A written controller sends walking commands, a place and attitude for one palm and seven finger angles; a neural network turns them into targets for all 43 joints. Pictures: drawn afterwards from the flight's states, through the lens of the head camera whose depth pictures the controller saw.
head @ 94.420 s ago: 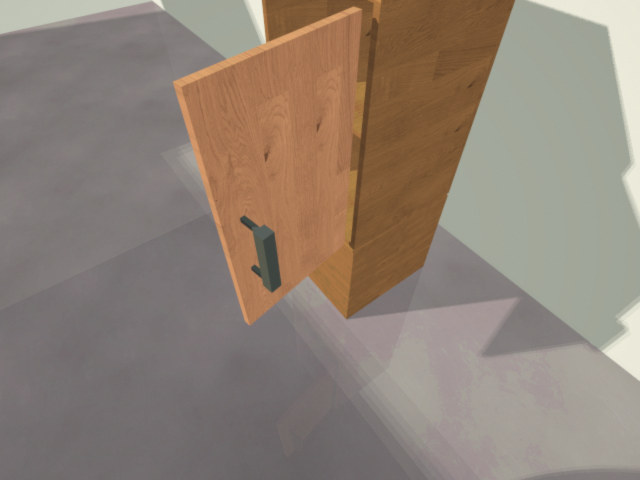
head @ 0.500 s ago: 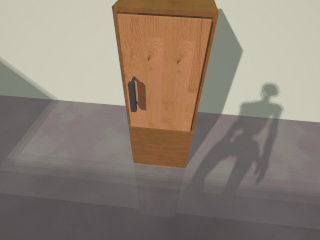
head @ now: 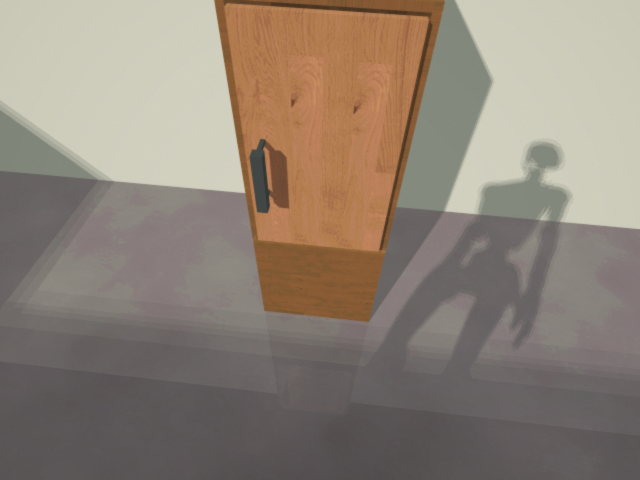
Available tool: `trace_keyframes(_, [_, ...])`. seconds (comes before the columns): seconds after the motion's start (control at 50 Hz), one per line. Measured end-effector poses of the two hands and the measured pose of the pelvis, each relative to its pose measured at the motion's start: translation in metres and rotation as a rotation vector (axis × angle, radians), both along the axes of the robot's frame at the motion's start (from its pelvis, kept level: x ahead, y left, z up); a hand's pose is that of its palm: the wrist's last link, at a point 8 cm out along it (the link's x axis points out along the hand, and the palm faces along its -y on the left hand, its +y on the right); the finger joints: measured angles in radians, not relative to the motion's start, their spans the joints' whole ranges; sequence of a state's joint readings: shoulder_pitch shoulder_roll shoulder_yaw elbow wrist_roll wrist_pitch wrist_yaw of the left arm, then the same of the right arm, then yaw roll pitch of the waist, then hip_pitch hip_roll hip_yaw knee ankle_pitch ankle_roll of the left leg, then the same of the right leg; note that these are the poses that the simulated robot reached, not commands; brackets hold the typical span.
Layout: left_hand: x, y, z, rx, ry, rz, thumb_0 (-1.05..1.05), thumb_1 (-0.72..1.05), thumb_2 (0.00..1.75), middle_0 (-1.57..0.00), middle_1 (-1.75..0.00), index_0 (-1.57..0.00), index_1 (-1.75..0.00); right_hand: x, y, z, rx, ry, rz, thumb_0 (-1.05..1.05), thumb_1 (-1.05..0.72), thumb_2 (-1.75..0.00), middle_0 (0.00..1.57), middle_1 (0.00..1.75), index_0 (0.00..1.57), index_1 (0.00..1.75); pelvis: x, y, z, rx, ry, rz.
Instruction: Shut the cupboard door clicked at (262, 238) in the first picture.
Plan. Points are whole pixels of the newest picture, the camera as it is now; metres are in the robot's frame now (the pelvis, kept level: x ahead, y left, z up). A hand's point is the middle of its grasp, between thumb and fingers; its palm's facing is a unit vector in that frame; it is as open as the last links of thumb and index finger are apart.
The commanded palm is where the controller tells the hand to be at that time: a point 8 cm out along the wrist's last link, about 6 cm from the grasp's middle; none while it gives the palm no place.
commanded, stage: look to check the result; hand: left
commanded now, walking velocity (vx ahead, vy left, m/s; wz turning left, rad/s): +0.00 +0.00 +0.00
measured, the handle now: (262, 176) +0.73 +0.17 -0.09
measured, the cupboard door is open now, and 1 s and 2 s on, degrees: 0 0 0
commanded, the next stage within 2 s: stand and wait in 0.30 s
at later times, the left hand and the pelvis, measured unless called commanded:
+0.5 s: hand out of the picture +0.00 +0.16 -0.18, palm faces +0.04 -0.98 -0.18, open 7.4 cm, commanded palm none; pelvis +0.02 -0.01 +0.00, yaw +0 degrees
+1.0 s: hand out of the picture +0.00 +0.15 -0.18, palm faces +0.05 -0.98 -0.18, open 7.4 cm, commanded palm none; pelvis +0.03 -0.02 +0.00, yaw +0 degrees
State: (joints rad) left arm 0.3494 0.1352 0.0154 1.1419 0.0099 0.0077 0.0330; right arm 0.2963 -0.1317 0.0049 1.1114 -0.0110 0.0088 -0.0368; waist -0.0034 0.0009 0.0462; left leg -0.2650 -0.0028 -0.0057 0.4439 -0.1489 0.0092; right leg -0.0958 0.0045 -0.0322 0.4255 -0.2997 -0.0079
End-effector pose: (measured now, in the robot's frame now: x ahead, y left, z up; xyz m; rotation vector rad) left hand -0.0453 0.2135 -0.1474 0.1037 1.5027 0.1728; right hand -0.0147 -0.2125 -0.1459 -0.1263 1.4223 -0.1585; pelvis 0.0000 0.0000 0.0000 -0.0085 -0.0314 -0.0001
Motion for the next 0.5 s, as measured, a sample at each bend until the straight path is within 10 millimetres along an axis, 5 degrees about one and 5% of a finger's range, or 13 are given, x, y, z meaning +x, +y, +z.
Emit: trace_keyframes(0.5, [0.042, -0.005, 0.002, 0.010, -0.057, -0.017, 0.01, 0.91, 0.90, -0.20, -0.29, -0.20, -0.30, 0.039, -0.020, 0.002, -0.021, -0.038, 0.029, 0.00, -0.91, -0.90, 0.20, 0.30, 0.20, 0.30, 0.019, -0.009, 0.002, 0.010, 0.000, 0.000])
